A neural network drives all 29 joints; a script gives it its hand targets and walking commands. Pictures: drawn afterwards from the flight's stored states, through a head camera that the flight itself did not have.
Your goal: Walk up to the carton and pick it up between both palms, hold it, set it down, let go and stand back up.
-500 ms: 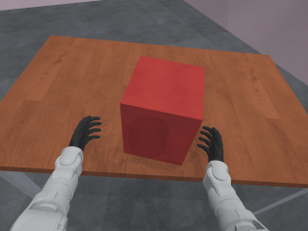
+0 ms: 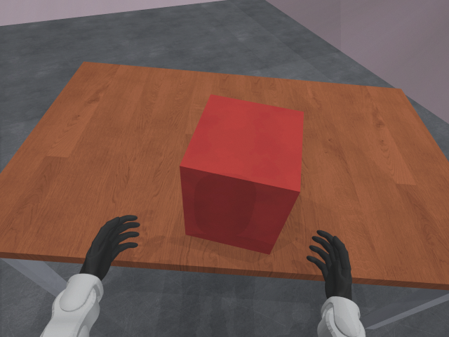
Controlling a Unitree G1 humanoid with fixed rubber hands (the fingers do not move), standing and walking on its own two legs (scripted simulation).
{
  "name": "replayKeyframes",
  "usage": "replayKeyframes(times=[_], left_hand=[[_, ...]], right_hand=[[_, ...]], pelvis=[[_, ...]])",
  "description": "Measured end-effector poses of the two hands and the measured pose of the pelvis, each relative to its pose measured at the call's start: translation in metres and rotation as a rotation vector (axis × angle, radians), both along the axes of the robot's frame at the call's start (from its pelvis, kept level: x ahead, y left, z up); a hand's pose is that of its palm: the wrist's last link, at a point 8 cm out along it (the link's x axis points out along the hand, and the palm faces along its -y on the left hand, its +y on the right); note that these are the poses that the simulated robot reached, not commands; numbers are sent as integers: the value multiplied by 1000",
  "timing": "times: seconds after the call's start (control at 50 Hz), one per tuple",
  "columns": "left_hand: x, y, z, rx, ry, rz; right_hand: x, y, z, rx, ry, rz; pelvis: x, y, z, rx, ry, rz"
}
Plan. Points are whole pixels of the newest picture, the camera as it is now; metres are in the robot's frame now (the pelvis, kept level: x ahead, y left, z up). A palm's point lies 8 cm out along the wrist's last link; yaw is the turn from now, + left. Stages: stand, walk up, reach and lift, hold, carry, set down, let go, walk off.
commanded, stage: set down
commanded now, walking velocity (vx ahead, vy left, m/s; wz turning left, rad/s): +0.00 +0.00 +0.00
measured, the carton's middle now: (241, 176) +0.44 -0.01 +0.00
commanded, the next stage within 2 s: none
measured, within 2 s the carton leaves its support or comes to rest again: neither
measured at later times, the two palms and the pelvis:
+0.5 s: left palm (82, 305) +0.16 +0.24 -0.01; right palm (339, 320) +0.17 -0.17 -0.01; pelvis +0.00 +0.01 +0.00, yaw -1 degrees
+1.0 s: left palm (84, 303) +0.17 +0.24 -0.03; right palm (342, 324) +0.17 -0.19 -0.03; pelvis +0.01 +0.00 +0.00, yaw -1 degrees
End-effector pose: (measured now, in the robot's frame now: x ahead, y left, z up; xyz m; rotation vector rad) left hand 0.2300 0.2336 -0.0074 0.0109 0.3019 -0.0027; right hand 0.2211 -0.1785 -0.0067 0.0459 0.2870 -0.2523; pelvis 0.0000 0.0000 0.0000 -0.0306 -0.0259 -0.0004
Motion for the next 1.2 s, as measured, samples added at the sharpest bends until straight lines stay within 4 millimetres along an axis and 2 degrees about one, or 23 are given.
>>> replayKeyframes(times=[0.26, 0.5, 0.68, 0.9, 1.2], left_hand=[[-33, 4, 3, 2, 17, 3], [-67, 5, -7, 14, 67, 39], [-66, 7, -16, 35, 122, 31], [-60, 8, -15, 65, 153, 26], [-60, 6, -31, 90, 264, 29]], right_hand=[[-30, 5, 2, 6, 24, 13], [-54, 5, -6, -2, 72, 27], [-51, -4, -13, -14, 110, 11], [-54, -4, -20, -10, 143, 15], [-53, -16, -36, -44, 222, 32]], pelvis=[[2, 6, 2, 5, -38, -8], [-2, 6, 2, 14, -59, -12], [-1, 3, 2, 16, -68, -10], [8, 2, 4, 13, -66, -23], [20, 3, 5, 11, -44, -27]])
